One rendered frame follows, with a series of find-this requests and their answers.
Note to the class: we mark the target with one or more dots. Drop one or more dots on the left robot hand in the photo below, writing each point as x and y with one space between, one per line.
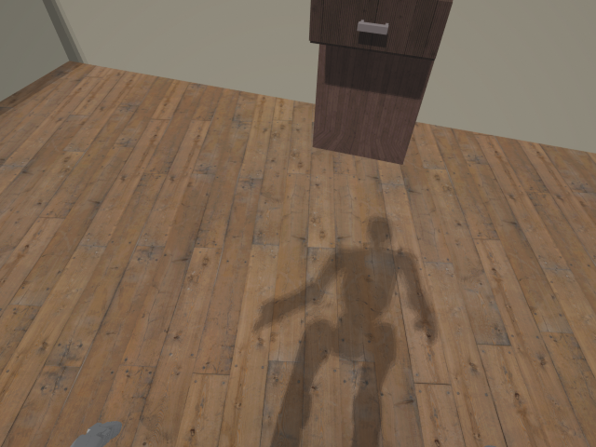
98 435

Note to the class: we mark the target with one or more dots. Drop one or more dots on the handle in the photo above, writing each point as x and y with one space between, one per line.
372 27

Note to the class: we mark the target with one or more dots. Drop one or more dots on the cabinet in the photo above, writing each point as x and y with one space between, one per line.
367 102

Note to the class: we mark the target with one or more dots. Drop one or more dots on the drawer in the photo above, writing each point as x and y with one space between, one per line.
415 27

